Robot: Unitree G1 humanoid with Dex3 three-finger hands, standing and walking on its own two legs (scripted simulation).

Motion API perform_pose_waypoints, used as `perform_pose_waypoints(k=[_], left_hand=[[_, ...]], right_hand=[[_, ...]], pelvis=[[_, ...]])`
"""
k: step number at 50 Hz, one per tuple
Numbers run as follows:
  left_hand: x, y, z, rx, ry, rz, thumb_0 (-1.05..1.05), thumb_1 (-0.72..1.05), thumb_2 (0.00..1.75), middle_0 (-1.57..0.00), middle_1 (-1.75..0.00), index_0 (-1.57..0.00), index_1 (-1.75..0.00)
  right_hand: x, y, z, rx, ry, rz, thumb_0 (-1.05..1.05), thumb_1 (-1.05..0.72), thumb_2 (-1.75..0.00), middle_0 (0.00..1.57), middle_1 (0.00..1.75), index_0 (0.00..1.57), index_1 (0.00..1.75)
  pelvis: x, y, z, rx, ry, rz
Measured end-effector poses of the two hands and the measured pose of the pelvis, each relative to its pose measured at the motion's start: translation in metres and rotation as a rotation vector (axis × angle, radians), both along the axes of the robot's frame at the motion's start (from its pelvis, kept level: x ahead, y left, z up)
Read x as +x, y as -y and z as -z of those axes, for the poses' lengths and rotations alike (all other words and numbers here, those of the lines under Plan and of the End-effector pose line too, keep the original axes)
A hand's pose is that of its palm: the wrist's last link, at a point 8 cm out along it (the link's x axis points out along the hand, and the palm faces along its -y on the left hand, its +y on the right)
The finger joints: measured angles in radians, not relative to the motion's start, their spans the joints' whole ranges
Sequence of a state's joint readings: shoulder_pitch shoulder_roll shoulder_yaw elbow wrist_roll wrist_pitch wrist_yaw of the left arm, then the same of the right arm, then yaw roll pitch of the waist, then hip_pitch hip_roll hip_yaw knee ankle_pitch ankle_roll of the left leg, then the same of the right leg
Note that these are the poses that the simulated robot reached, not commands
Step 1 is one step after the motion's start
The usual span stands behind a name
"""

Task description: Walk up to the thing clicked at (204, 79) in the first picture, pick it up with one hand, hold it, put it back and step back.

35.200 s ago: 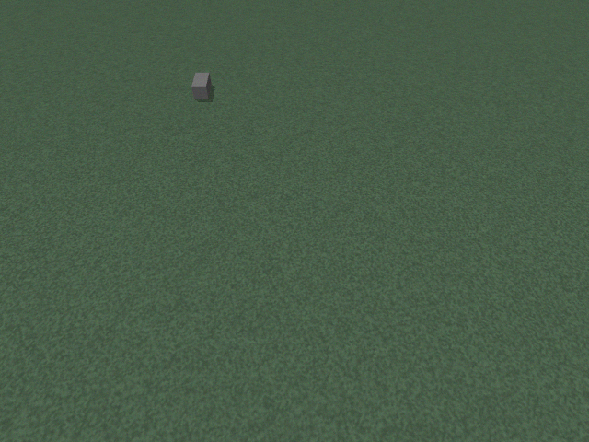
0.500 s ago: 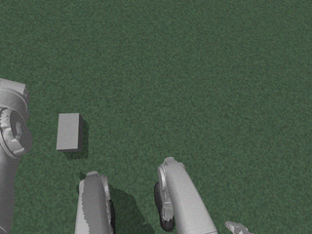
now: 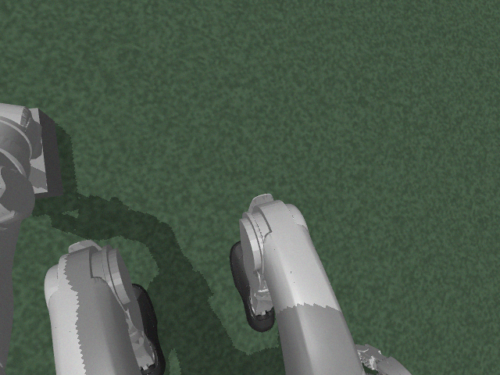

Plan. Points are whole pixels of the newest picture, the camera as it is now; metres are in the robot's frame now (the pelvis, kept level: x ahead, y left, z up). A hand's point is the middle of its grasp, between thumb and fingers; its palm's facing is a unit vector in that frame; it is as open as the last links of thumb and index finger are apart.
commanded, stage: approach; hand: left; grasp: from above
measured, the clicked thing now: (26, 156) +0.51 +0.28 -0.34
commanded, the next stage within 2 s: rest palm in 0.76 s
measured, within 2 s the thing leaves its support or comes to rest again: neither
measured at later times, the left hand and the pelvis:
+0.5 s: hand (38, 138) +0.51 +0.23 -0.25, palm faces +0.03 -0.48 -0.88, open 13.2 cm; pelvis +0.00 +0.00 -0.05, yaw -4 degrees
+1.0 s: hand (4, 163) +0.47 +0.28 -0.24, palm faces -0.03 -0.48 -0.88, open 12.9 cm; pelvis -0.01 +0.01 -0.04, yaw -4 degrees
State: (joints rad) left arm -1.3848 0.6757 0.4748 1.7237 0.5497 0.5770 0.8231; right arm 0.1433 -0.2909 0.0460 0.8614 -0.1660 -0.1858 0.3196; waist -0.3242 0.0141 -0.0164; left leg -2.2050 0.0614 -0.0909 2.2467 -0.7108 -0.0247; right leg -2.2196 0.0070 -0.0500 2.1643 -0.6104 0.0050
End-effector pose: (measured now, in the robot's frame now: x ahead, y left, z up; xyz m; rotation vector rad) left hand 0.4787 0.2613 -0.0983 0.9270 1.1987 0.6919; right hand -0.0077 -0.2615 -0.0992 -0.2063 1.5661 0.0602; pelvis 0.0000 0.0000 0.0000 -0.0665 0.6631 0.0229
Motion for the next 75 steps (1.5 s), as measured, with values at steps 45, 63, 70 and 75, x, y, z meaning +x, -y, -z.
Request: perform_pose_waypoints(k=[45,63,70,75], left_hand=[[-0.012,-0.042,0.076,-0.002,-0.048,-0.060,0.00,-0.27,0.75,-0.27,-0.91,-0.28,-0.90],[0.024,0.007,0.107,0.024,0.014,-0.092,0.00,-0.37,0.84,-0.18,-0.86,-0.22,-0.90],[0.027,0.004,0.112,0.034,0.022,-0.094,0.00,-0.39,0.86,-0.16,-0.87,-0.18,-0.93],[0.025,0.002,0.111,0.007,0.020,-0.077,0.00,-0.40,0.88,-0.16,-0.89,-0.15,-0.95]], right_hand=[[-0.006,-0.014,0.010,0.088,-0.042,-0.096,0.00,-0.94,-0.91,0.19,0.29,0.20,0.30],[-0.050,0.008,-0.022,0.067,-0.219,-0.120,0.00,-0.95,-0.91,0.19,0.29,0.19,0.30],[-0.051,-0.002,-0.007,0.122,-0.203,-0.104,0.00,-0.95,-0.92,0.19,0.29,0.19,0.30],[-0.045,-0.012,0.002,0.131,-0.157,-0.095,0.00,-0.95,-0.91,0.19,0.29,0.19,0.30]], pelvis=[[-0.004,-0.009,0.042,-0.100,0.094,0.008],[-0.001,-0.006,0.048,-0.118,0.127,0.014],[-0.004,-0.006,0.053,-0.118,0.118,0.031],[-0.006,-0.006,0.056,-0.122,0.121,0.036]])
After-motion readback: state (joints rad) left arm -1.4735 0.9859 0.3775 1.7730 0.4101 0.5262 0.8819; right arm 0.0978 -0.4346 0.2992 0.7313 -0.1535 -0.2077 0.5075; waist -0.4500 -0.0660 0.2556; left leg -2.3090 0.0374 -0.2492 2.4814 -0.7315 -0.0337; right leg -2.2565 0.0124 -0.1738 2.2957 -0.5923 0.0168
